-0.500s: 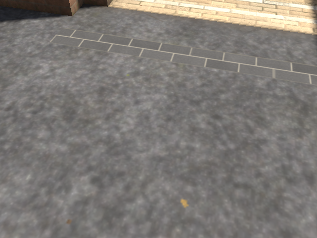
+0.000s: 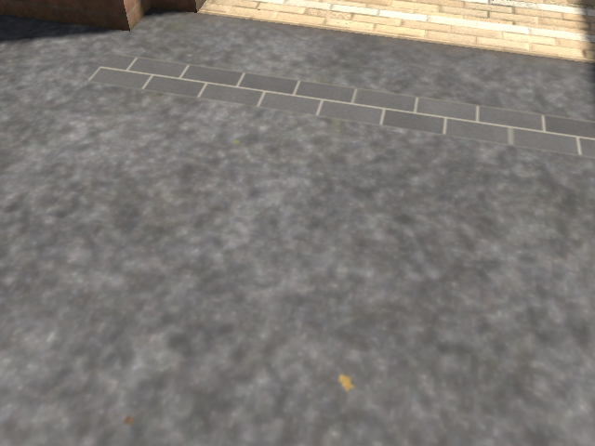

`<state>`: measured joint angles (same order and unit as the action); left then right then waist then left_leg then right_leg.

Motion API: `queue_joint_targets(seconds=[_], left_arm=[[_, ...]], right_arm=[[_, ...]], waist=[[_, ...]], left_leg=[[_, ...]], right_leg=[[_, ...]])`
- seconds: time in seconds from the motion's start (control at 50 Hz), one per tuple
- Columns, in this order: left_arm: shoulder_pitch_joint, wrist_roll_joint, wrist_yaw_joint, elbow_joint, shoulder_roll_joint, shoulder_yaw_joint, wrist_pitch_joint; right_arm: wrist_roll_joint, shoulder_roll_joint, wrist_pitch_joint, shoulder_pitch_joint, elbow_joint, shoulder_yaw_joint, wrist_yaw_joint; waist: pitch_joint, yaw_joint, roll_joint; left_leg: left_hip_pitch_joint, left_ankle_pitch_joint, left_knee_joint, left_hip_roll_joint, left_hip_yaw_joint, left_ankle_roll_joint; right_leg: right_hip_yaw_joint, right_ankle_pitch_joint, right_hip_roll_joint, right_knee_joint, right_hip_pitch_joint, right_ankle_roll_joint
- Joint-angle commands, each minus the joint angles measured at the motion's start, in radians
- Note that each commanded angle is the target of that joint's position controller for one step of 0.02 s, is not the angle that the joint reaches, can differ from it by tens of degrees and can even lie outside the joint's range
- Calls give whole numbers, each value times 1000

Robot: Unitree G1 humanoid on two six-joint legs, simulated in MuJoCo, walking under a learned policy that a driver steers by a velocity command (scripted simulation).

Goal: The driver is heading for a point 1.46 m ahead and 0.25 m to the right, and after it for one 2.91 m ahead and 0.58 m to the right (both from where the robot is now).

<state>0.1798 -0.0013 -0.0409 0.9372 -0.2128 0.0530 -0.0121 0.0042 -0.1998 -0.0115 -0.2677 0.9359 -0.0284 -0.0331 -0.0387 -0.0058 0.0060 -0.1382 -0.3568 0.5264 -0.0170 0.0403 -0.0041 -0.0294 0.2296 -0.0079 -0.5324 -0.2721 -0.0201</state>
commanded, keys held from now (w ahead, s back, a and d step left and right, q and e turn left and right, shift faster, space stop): no key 1.00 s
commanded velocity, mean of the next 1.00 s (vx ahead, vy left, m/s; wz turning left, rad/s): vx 0.00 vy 0.00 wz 0.00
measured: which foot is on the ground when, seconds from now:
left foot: down 0.00-1.00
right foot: down 0.00-1.00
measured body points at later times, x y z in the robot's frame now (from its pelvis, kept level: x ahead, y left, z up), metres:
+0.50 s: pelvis +0.00 +0.00 +0.00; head +0.00 +0.00 +0.45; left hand +0.04 +0.25 -0.15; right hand -0.01 -0.23 -0.15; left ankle -0.04 +0.12 -0.73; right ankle +0.04 -0.13 -0.73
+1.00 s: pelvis +0.00 +0.00 +0.00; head +0.01 +0.00 +0.45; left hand +0.02 +0.24 -0.15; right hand -0.03 -0.23 -0.15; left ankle -0.04 +0.12 -0.73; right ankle +0.04 -0.13 -0.73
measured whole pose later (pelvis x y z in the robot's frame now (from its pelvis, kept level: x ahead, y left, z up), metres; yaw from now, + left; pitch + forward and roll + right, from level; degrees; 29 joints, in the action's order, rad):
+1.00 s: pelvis +0.00 +0.00 +0.00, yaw -1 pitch -1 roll +0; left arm 0.21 0.00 -0.05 1.12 -0.19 0.02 -0.01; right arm 0.00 -0.16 -0.02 -0.35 1.08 0.00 -0.04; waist -0.04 -0.01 0.01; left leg -0.13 -0.33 0.48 -0.02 0.02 -0.01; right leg -0.05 0.20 -0.01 -0.50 -0.27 -0.02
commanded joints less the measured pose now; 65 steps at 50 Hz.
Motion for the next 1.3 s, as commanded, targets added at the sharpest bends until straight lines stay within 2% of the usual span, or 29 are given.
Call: queue_joint_targets(seconds=[0.02, 0.24, 0.48, 1.18, 1.2, 1.22, 1.24, 1.26, 1.3], left_arm=[[-2, 0, -5, -13, -99, 20, 8], [13, 2, -9, 78, -91, 13, 5], [34, 3, -10, 134, -80, 1, 3], [85, 6, -10, 169, -61, -21, 3], [102, 6, -11, 178, -49, -24, 2], [105, 10, -12, 181, -50, -22, 1], [106, 14, -12, 179, -58, -18, 4], [87, 14, -10, 168, -60, -17, 12], [28, 18, 5, 132, -24, -25, 47]], right_arm=[[0, -97, -10, -39, -12, -19, -4], [-1, -82, -10, -77, 59, -10, -6], [-2, -66, -11, -117, 105, 1, -6], [-5, -41, -11, -194, 143, 15, -6], [-5, -32, -10, -215, 153, 17, -7], [-10, -45, -7, -221, 155, 12, -10], [-15, -75, -5, -210, 144, 2, -14], [-21, -94, -6, -212, 133, -4, -16], [-33, -154, -23, -249, 126, -25, -14]], waist=[[11, 0, -9], [-11, -1, -10], [-22, -2, -10], [-32, 2, -9], [-8, 2, -14], [-24, 5, -27], [-54, 8, -55], [-98, 19, -76], [-154, 47, -174]], left_leg=[[-135, 172, -128, 34, 29, -12], [-136, 144, -153, 29, 18, -14], [-139, 139, -164, 26, 10, -15], [-141, 150, -161, 22, -5, -14], [-133, 49, -171, 15, -12, -19], [-148, -103, -180, 12, -5, -34], [-170, -271, -193, 26, 27, -63], [-191, -404, -226, 66, 86, -96], [-153, -512, -339, 226, 302, -185]], right_leg=[[-25, -180, -23, 61, 124, 26], [-20, -144, -18, 84, 117, 25], [-18, -131, -14, 94, 108, 25], [-17, -144, -9, 89, 94, 29], [-2, -47, 5, 86, 106, 29], [25, 98, 31, 59, 83, 32], [52, 261, 58, 18, 30, 39], [58, 342, 64, -20, -40, 47], [92, 227, 57, -185, -171, 49]])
